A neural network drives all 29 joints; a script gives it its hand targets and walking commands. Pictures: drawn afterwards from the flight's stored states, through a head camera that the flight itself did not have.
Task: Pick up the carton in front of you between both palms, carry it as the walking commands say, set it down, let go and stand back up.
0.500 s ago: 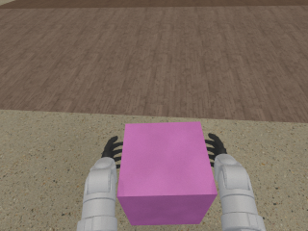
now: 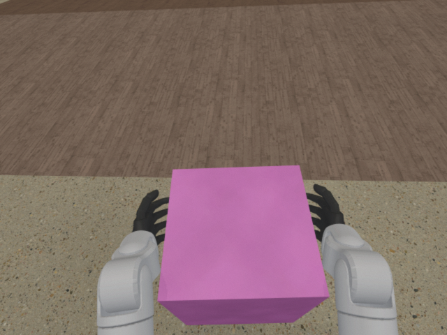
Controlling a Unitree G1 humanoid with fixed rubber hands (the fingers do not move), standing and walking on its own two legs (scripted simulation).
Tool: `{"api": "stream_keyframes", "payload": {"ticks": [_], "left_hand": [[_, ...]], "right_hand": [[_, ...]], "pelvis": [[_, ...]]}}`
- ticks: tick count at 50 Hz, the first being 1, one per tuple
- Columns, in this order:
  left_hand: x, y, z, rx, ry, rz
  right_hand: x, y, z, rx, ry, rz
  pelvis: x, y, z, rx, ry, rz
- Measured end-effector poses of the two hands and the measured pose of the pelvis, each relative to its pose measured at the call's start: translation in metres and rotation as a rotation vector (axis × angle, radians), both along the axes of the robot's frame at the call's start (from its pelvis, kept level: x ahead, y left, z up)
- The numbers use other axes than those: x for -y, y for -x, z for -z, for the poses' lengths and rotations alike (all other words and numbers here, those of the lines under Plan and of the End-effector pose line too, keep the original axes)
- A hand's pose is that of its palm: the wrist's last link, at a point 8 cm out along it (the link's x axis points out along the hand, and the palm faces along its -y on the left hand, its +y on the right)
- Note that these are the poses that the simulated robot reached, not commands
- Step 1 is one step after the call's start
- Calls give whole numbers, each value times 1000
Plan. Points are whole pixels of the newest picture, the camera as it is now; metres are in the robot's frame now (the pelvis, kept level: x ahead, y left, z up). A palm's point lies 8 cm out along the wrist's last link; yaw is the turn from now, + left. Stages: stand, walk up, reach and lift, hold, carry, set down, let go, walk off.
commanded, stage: carry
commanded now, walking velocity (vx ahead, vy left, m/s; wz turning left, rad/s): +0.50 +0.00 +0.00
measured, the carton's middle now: (237, 252) +0.27 +0.00 +0.03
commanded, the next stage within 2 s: none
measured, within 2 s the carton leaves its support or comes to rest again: neither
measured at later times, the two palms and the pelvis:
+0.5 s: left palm (145, 155) +0.52 +0.21 +0.07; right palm (271, 150) +0.51 -0.09 +0.07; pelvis +0.29 +0.06 -0.01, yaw -1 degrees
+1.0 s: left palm (170, 91) +0.84 +0.19 +0.06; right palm (261, 85) +0.86 -0.11 +0.06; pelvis +0.63 +0.02 -0.01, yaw +3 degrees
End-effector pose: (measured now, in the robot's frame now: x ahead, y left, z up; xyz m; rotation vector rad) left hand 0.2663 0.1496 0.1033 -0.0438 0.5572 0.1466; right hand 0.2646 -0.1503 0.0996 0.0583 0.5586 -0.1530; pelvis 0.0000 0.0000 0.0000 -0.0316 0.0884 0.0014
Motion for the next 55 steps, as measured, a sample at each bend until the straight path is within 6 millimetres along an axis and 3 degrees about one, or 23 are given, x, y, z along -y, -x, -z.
{"api": "stream_keyframes", "payload": {"ticks": [4,8,11,15,21,25,30,38,42,47,50,55], "left_hand": [[7,-23,10,-31,12,-9],[-5,-38,18,-111,43,-76],[-16,-60,16,-122,51,-119],[-33,-108,16,-97,53,-138],[-57,-201,36,-54,72,-94],[-58,-250,36,-115,77,-25],[-56,-307,19,-111,64,25],[-63,-406,1,-41,67,-28],[-56,-462,11,-48,59,-56],[-41,-542,35,-79,33,-78],[-38,-574,40,-144,39,-104],[-38,-627,26,-155,40,-129]], "right_hand": [[7,-25,7,-29,-15,14],[-4,-56,9,-108,-24,-27],[-15,-89,9,-119,-29,-44],[-29,-138,13,-97,-24,-22],[-53,-216,29,-52,-13,25],[-57,-244,30,-110,-38,60],[-56,-289,11,-105,-33,104],[-63,-406,-9,-38,-25,37],[-56,-469,5,-46,-34,13],[-41,-555,37,-80,-62,-5],[-38,-594,41,-145,-54,-28],[-39,-656,28,-157,-54,-55]], "pelvis": [[7,-39,6,-8,-4,-42],[7,-80,-4,-20,-29,-45],[1,-113,-8,-19,-41,-40],[-14,-163,-4,-7,-43,-38],[-48,-247,22,26,-51,-5],[-61,-287,10,18,-43,21],[-69,-343,-9,13,-20,20],[-63,-450,-11,16,-13,1],[-52,-513,1,24,-24,-12],[-33,-593,23,38,-5,-37],[-25,-626,12,26,-23,-53],[-21,-685,-8,14,-49,-54]]}}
